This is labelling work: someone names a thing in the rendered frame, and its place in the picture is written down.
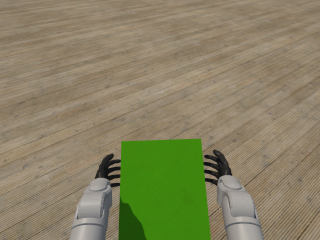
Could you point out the robot left forearm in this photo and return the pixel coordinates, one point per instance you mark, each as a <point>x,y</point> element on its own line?
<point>92,212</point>

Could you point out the carton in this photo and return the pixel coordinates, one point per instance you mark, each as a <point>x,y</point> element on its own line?
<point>163,191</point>

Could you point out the robot right hand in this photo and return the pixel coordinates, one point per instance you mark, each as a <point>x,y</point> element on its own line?
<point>222,167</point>

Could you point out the robot left hand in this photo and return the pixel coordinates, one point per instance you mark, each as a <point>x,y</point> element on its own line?
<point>104,169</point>

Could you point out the robot right forearm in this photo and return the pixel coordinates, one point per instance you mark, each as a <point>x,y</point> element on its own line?
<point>240,215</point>

